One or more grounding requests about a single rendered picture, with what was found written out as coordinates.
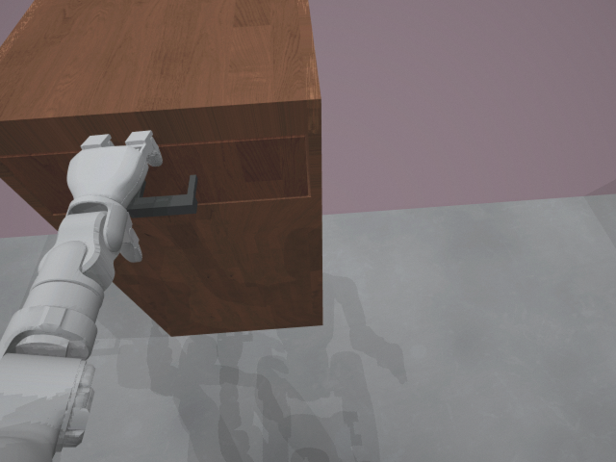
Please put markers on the robot left forearm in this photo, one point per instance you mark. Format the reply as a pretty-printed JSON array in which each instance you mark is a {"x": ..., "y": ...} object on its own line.
[{"x": 58, "y": 317}]

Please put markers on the robot left hand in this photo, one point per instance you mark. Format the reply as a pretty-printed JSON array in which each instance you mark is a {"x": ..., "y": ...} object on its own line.
[{"x": 115, "y": 172}]

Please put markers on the drawer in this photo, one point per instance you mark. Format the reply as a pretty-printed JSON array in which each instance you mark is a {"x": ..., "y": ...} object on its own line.
[{"x": 226, "y": 170}]

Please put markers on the cabinet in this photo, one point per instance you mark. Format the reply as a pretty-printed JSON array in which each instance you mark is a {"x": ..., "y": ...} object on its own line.
[{"x": 188, "y": 70}]

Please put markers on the handle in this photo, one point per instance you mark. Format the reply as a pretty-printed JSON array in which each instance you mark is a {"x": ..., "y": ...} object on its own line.
[{"x": 168, "y": 205}]

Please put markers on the robot left upper arm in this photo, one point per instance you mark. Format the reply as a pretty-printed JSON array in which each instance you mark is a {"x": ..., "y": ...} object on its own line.
[{"x": 45, "y": 404}]

